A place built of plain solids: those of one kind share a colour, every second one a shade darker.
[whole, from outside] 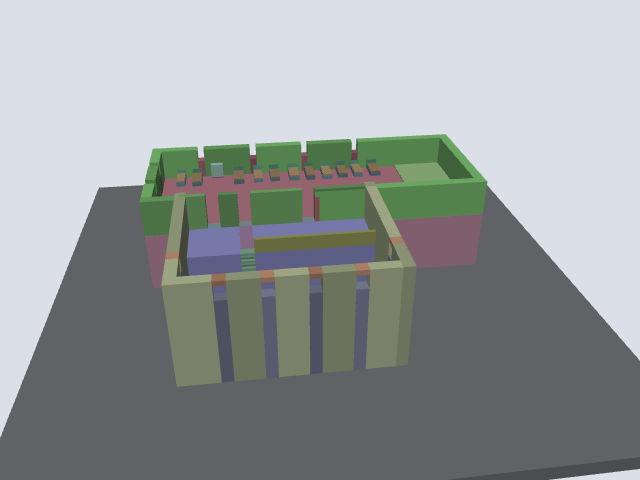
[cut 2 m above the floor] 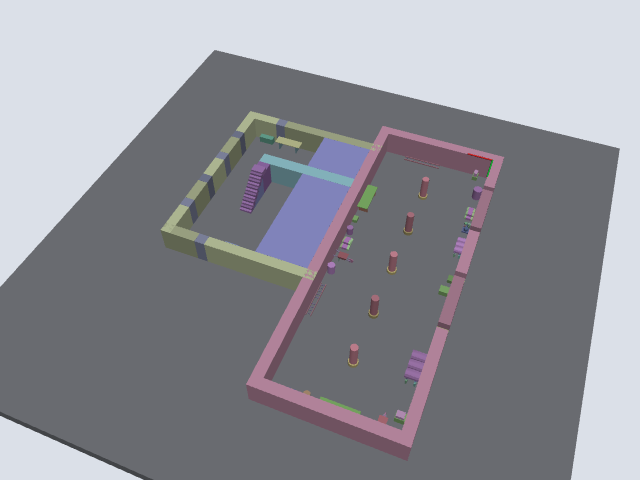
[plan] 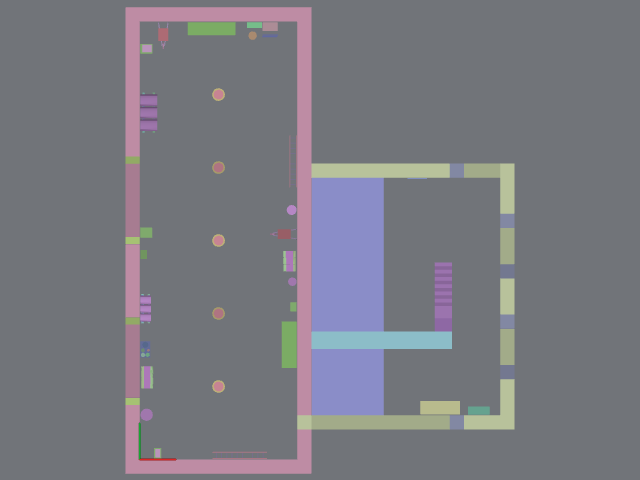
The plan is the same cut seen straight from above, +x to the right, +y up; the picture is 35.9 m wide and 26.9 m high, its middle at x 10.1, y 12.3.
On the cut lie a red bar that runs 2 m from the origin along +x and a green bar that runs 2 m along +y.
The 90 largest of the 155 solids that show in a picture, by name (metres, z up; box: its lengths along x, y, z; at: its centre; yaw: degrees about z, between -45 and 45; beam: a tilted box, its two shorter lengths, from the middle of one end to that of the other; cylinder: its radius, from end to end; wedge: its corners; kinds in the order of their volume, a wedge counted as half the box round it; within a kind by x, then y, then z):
{
 "wall_undercroft_1": {"box": [0.8, 3.85, 4.97], "at": [-0.4, 1.13, 2.19]},
 "wall_undercroft_2": {"box": [0.8, 4.11, 4.97], "at": [-0.4, 5.51, 2.19]},
 "wall_undercroft_3": {"box": [0.8, 4.11, 4.97], "at": [-0.4, 10.02, 2.19]},
 "wall_undercroft_4": {"box": [0.8, 4.11, 4.97], "at": [-0.4, 14.52, 2.19]},
 "wall_undercroft_5": {"box": [0.8, 8.36, 4.97], "at": [-0.4, 21.16, 2.19]},
 "wall_undercroft_6": {"box": [10.43, 0.8, 4.97], "at": [4.42, -0.4, 2.19]},
 "wall_undercroft_7": {"box": [10.43, 0.8, 4.97], "at": [4.42, 24.94, 2.19]},
 "wall_undercroft_8": {"box": [0.8, 26.14, 4.97], "at": [9.23, 12.27, 2.19]},
 "floor_gallery_1": {"box": [4.04, 3.71, 5.28], "at": [11.65, 4.34, 2.34]},
 "floor_gallery_2": {"box": [4.04, 8.61, 5.28], "at": [11.65, 11.48, 2.34]},
 "wall_vestibule_1": {"box": [0.8, 0.8, 7.98], "at": [9.23, 2.08, 3.69]},
 "wall_vestibule_2": {"box": [0.8, 0.8, 7.98], "at": [9.23, 16.18, 3.69]},
 "wall_vestibule_3": {"box": [8.54, 0.8, 7.98], "at": [13.1, 2.08, 3.69]},
 "wall_vestibule_4": {"box": [8.54, 0.8, 7.98], "at": [13.1, 16.18, 3.69]},
 "wall_vestibule_5": {"box": [2.83, 0.8, 7.98], "at": [19.59, 2.08, 3.69]},
 "wall_vestibule_6": {"box": [2.83, 0.8, 7.98], "at": [19.59, 16.18, 3.69]},
 "wall_vestibule_7": {"box": [0.8, 2.81, 7.98], "at": [20.6, 3.09, 3.69]},
 "wall_vestibule_8": {"box": [0.8, 2.03, 7.98], "at": [20.6, 6.31, 3.69]},
 "wall_vestibule_9": {"box": [0.8, 2.03, 7.98], "at": [20.6, 9.13, 3.69]},
 "wall_vestibule_10": {"box": [0.8, 2.03, 7.98], "at": [20.6, 11.96, 3.69]},
 "wall_vestibule_11": {"box": [0.8, 2.81, 7.98], "at": [20.6, 15.18, 3.69]},
 "wall_dorter_1": {"box": [0.8, 3.78, 2.8], "at": [-0.4, 1.09, 6.08]},
 "wall_dorter_2": {"box": [0.8, 3.96, 2.8], "at": [-0.4, 5.51, 6.08]},
 "wall_dorter_3": {"box": [0.8, 3.96, 2.8], "at": [-0.4, 10.02, 6.08]},
 "wall_dorter_4": {"box": [0.8, 3.96, 2.8], "at": [-0.4, 14.52, 6.08]},
 "wall_dorter_5": {"box": [0.8, 8.29, 2.8], "at": [-0.4, 21.2, 6.08]},
 "wall_dorter_6": {"box": [3.16, 0.8, 2.8], "at": [0.78, -0.4, 6.08]},
 "wall_dorter_7": {"box": [2.71, 0.8, 2.8], "at": [4.42, -0.4, 6.08]},
 "wall_dorter_8": {"box": [10.43, 0.8, 2.8], "at": [4.42, 24.94, 6.08]},
 "wall_dorter_9": {"box": [3.16, 0.8, 2.8], "at": [8.05, -0.4, 6.08]},
 "wall_dorter_10": {"box": [0.8, 4.66, 2.8], "at": [9.23, 1.53, 6.08]},
 "wall_dorter_11": {"box": [0.8, 13.39, 2.8], "at": [9.23, 18.65, 6.08]},
 "floor_dorter_1": {"box": [8.83, 24.54, 0.4], "at": [4.42, 12.27, 4.78]},
 "wall_vestibule_under_light_1": {"box": [0.8, 0.8, 6.63], "at": [17.77, 2.08, 3.02]},
 "wall_vestibule_under_light_2": {"box": [0.8, 0.8, 6.63], "at": [17.77, 16.18, 3.02]},
 "wall_vestibule_under_light_3": {"box": [0.8, 0.8, 6.63], "at": [20.6, 4.9, 3.02]},
 "wall_vestibule_under_light_4": {"box": [0.8, 0.8, 6.63], "at": [20.6, 7.72, 3.02]},
 "wall_vestibule_under_light_5": {"box": [0.8, 0.8, 6.63], "at": [20.6, 10.55, 3.02]},
 "wall_vestibule_under_light_6": {"box": [0.8, 0.8, 6.63], "at": [20.6, 13.37, 3.02]},
 "mass_under_upper_1": {"box": [7.87, 0.97, 2.31], "at": [13.56, 6.68, 0.85]},
 "wall_wallhead_1": {"box": [0.45, 1.83, 3.0], "at": [9.4, 2.95, 6.18]},
 "wall_wallhead_2": {"box": [0.45, 1.39, 3.0], "at": [9.4, 5.51, 6.18]},
 "wall_wallhead_3": {"box": [0.45, 3.84, 3.0], "at": [9.4, 9.08, 6.18]},
 "wall_wallhead_4": {"box": [0.45, 4.28, 3.0], "at": [9.4, 14.09, 6.18]},
 "bed_frame_dorter_1": {"box": [1.86, 0.75, 0.37], "at": [0.96, 1.47, 5.16]},
 "bed_frame_dorter_2": {"box": [1.88, 0.89, 0.36], "at": [0.97, 11.19, 5.16]},
 "bed_frame_dorter_3": {"box": [1.87, 0.81, 0.31], "at": [0.97, 15.46, 5.13]},
 "bed_frame_dorter_4": {"box": [1.88, 0.89, 0.33], "at": [0.97, 18.33, 5.15]},
 "bed_frame_dorter_5": {"box": [1.92, 0.77, 0.36], "at": [0.99, 16.8, 5.16]},
 "bed_frame_dorter_6": {"box": [1.96, 0.83, 0.33], "at": [1.01, 2.84, 5.15]},
 "bed_frame_dorter_7": {"box": [1.98, 0.76, 0.37], "at": [1.02, 12.58, 5.17]},
 "bed_frame_dorter_8": {"box": [2.0, 0.89, 0.36], "at": [1.03, 6.4, 5.16]},
 "bed_frame_dorter_9": {"box": [2.0, 0.84, 0.33], "at": [1.03, 14.06, 5.15]},
 "floor_dais_1": {"box": [8.83, 4.09, 0.11], "at": [4.42, 22.5, 5.03]},
 "mass_under_head_1": {"box": [0.97, 1.41, 2.31], "at": [17.01, 7.88, 0.85]},
 "fill_under_steps_1": {"wedge": [[16.53, 8.58, -0.3], [16.53, 8.58, 2.1], [16.53, 11.25, -0.3], [16.53, 11.25, -0.24], [17.5, 8.58, -0.3], [17.5, 8.58, 2.1], [17.5, 11.25, -0.3], [17.5, 11.25, -0.24]]},
 "wall_dorter_under_light_1": {"box": [0.8, 0.55, 1.75], "at": [-0.4, 3.25, 5.55]},
 "wall_dorter_under_light_2": {"box": [0.8, 0.55, 1.75], "at": [-0.4, 7.76, 5.55]},
 "wall_dorter_under_light_3": {"box": [0.8, 0.55, 1.75], "at": [-0.4, 12.27, 5.55]},
 "wall_dorter_under_light_4": {"box": [0.8, 0.55, 1.75], "at": [-0.4, 16.78, 5.55]},
 "parapet_gallery_1": {"box": [0.3, 8.62, 1.07], "at": [13.52, 11.48, 5.52]},
 "pier_undercroft_1": {"cylinder": 0.27, "from": [4.42, 4.09, 0.24], "to": [4.42, 4.09, 2.66]},
 "pier_undercroft_2": {"cylinder": 0.27, "from": [4.42, 8.18, 0.29], "to": [4.42, 8.18, 2.66]},
 "pier_undercroft_3": {"cylinder": 0.27, "from": [4.42, 12.27, 0.26], "to": [4.42, 12.27, 2.66]},
 "pier_undercroft_4": {"cylinder": 0.27, "from": [4.42, 16.36, 0.28], "to": [4.42, 16.36, 2.66]},
 "pier_undercroft_5": {"cylinder": 0.27, "from": [4.42, 20.45, 0.28], "to": [4.42, 20.45, 2.66]},
 "wall_undercroft_under_light_1": {"box": [0.8, 0.4, 1.75], "at": [-0.4, 3.25, 0.57]},
 "wall_undercroft_under_light_2": {"box": [0.8, 0.4, 1.75], "at": [-0.4, 7.76, 0.57]},
 "wall_undercroft_under_light_3": {"box": [0.8, 0.4, 1.75], "at": [-0.4, 12.27, 0.57]},
 "wall_undercroft_under_light_4": {"box": [0.8, 0.4, 1.75], "at": [-0.4, 16.78, 0.57]},
 "wall_vestibule_over_light_1": {"box": [0.8, 0.8, 0.35], "at": [17.77, 2.08, 7.5]},
 "wall_vestibule_over_light_2": {"box": [0.8, 0.8, 0.35], "at": [17.77, 16.18, 7.5]},
 "wall_vestibule_over_light_3": {"box": [0.8, 0.8, 0.35], "at": [20.6, 4.9, 7.5]},
 "wall_vestibule_over_light_4": {"box": [0.8, 0.8, 0.35], "at": [20.6, 7.72, 7.5]},
 "wall_vestibule_over_light_5": {"box": [0.8, 0.8, 0.35], "at": [20.6, 10.55, 7.5]},
 "wall_vestibule_over_light_6": {"box": [0.8, 0.8, 0.35], "at": [20.6, 13.37, 7.5]},
 "threshold_wall_head_1": {"box": [0.8, 1.65, 0.3], "at": [9.23, 4.34, 4.83]},
 "threshold_wall_head_2": {"box": [0.8, 1.65, 0.3], "at": [9.23, 6.68, 4.83]},
 "threshold_wall_head_3": {"box": [0.8, 1.65, 0.3], "at": [9.23, 11.48, 4.83]},
 "floor_head_the_stone_1": {"box": [3.37, 0.97, 0.3], "at": [11.32, 6.68, 4.83]},
 "jamb_wall_head_1": {"box": [0.8, 0.35, 2.05], "at": [9.23, 12.13, 6.0]},
 "aumbry_carcase_dorter_1": {"box": [0.45, 1.05, 1.13], "at": [0.26, 4.56, 5.64]},
 "cask_undercroft_1": {"cylinder": 0.34, "from": [0.38, 2.51, 0.0], "to": [0.38, 2.51, 0.92]},
 "cask_undercroft_2": {"cylinder": 0.28, "from": [8.51, 13.98, 0.0], "to": [8.51, 13.98, 0.8]},
 "bed_pallet_dorter_1": {"box": [1.76, 0.83, 0.11], "at": [1.0, 11.19, 5.39]},
 "bed_pallet_dorter_2": {"box": [1.76, 0.83, 0.11], "at": [1.0, 18.33, 5.37]},
 "bed_pallet_dorter_3": {"box": [1.88, 0.83, 0.11], "at": [1.06, 6.4, 5.39]},
 "crate_undercroft_1": {"box": [0.67, 0.58, 0.47], "at": [0.36, 12.71, 0.19]},
 "crate_undercroft_2": {"box": [0.68, 0.55, 0.54], "at": [0.37, 23.01, 0.22]},
 "chest_vestibule_1": {"box": [1.21, 0.45, 0.6], "at": [19.0, 2.74, 0.25]}
}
